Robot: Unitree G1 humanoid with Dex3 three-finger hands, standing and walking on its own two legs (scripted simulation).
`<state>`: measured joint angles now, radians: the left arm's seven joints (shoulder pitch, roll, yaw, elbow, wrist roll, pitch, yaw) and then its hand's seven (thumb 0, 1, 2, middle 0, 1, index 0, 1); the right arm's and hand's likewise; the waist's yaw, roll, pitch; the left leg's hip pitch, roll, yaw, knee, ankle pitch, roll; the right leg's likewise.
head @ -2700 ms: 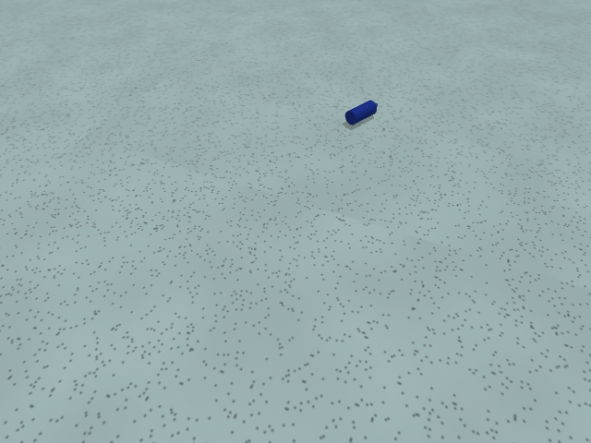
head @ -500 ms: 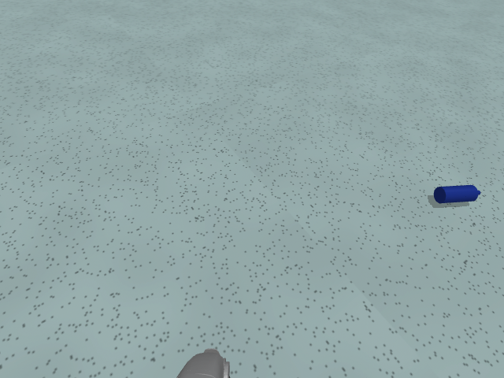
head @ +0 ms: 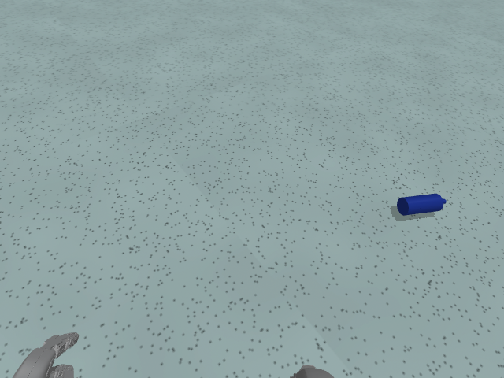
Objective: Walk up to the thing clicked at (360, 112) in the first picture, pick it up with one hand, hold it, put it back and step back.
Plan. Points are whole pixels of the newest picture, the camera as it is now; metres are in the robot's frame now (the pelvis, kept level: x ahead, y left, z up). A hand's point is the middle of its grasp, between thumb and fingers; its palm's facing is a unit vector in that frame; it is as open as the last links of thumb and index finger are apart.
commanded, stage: walk up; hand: left
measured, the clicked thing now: (423, 203) +0.99 -0.88 -0.69
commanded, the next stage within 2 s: none
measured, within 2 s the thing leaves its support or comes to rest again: neither
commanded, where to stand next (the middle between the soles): +0.57 -1.05 m, yaw +10 degrees
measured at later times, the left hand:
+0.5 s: hand (189, 358) +0.19 +0.12 -0.14, palm faces -0.01 -0.96 -0.26, open 7.4 cm
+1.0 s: hand (296, 323) +0.25 -0.08 -0.13, palm faces +0.11 -0.93 -0.35, open 7.4 cm
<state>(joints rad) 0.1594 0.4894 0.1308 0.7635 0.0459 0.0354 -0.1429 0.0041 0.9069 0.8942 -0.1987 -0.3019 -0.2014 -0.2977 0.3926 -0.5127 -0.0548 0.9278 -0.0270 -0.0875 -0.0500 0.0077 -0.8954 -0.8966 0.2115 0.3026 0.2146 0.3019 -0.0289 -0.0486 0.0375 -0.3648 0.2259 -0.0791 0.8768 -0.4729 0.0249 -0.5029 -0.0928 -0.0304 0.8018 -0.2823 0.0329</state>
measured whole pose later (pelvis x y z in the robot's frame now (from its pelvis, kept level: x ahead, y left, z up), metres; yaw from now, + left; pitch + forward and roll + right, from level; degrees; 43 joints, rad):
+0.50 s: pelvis +0.13 -0.16 +0.02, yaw +3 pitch -2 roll +1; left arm 0.28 0.46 0.09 0.77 0.06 0.09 -0.12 0.01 0.91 0.89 -0.20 -0.30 -0.20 -0.30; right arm 0.34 -0.43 -0.03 0.88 -0.01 -0.11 -0.07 0.00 -0.90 -0.90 0.21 0.30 0.21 0.30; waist 0.01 -0.15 0.05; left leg -0.39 0.07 0.11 0.69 -0.26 0.02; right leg -0.56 -0.04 0.07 1.15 -0.37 0.01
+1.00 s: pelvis +0.25 -0.37 +0.02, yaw +6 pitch -1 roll -1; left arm 0.32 0.45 0.09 0.78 0.05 0.07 -0.08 0.00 0.90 0.89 -0.20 -0.30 -0.20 -0.30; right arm 0.33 -0.42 -0.02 0.95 -0.01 -0.12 -0.07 0.01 -0.90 -0.90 0.21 0.30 0.21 0.30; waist 0.07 -0.04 0.05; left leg -0.45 0.00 0.14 0.69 -0.26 0.05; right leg -0.31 0.02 -0.13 0.71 -0.39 -0.07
